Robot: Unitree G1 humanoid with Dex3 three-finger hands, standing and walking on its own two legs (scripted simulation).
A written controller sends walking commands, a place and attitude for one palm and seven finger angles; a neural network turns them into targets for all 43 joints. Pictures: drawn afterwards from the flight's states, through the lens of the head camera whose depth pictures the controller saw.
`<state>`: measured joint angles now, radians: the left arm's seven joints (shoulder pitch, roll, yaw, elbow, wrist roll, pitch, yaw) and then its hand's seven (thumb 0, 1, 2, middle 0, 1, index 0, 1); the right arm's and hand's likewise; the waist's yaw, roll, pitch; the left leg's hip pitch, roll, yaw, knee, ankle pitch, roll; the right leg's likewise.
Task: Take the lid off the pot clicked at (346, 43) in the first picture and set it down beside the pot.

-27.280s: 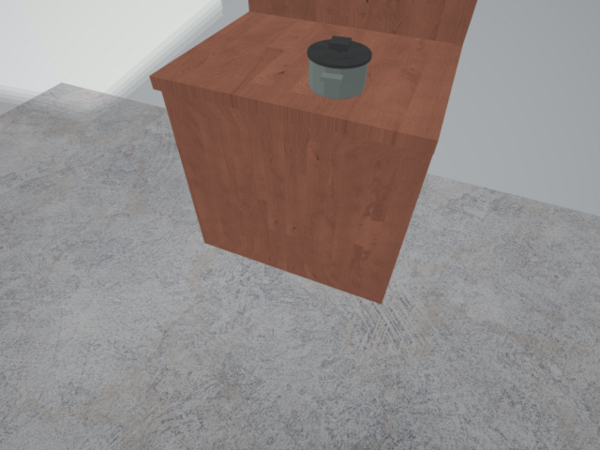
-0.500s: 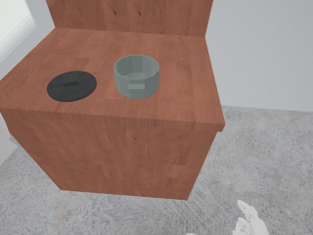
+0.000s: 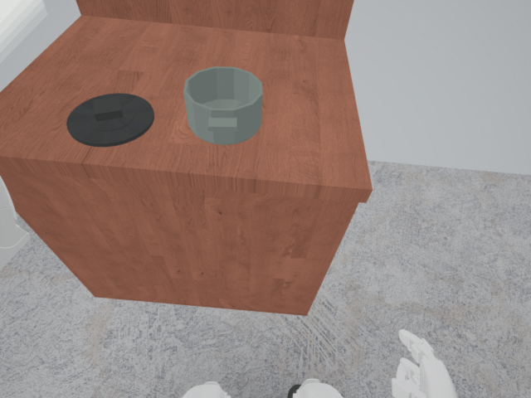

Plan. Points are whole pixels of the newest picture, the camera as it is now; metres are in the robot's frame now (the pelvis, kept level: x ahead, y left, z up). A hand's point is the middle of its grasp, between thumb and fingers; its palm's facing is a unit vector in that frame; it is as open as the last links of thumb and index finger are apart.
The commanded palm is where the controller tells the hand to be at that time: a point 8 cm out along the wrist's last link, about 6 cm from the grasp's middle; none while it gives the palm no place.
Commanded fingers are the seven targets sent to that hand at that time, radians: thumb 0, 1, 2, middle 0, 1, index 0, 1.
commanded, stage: step back with the hand held close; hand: left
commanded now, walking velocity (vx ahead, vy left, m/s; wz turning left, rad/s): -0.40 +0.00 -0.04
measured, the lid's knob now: (108, 108) +0.62 +0.33 +0.06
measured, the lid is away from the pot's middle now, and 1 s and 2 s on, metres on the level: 0.23 0.23 0.23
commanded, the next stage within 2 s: stop stepping back and stand still in 0.38 s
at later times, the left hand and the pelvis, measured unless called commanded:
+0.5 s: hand out of the picture +0.14 +0.22 +0.23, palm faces +0.27 -0.84 -0.47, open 7.4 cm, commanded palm +0.05 +0.28 +0.25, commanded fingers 0.00 0.90 0.90 -0.20 -0.30 -0.20 -0.30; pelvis -0.09 +0.01 +0.01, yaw -2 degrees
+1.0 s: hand out of the picture +0.02 +0.24 +0.23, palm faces +0.37 -0.83 -0.42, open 7.4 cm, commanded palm -0.04 +0.29 +0.25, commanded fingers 0.00 0.90 0.90 -0.20 -0.30 -0.20 -0.30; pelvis -0.18 +0.01 +0.01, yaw -3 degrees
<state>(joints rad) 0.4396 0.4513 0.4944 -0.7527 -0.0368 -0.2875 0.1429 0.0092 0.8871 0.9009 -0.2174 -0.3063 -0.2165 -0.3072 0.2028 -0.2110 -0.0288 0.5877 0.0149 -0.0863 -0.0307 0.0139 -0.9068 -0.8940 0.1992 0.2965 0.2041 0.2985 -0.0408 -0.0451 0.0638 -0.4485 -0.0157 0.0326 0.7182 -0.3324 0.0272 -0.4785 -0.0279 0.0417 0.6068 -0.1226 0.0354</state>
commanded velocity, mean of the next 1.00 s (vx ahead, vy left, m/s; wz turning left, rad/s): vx -0.06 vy -0.01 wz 0.01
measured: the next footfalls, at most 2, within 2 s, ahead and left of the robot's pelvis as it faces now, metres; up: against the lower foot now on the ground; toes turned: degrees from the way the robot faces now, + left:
right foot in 0.22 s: +0.02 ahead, -0.13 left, +0.00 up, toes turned -2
left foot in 0.42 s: -0.01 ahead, +0.13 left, +0.00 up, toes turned -3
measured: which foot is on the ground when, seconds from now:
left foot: down 0.00-0.24, up 0.26-0.40, down 0.42-0.96, up 0.98-1.00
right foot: down 0.00-0.04, up 0.06-0.20, down 0.22-0.78, up 0.80-0.94, down 0.96-1.00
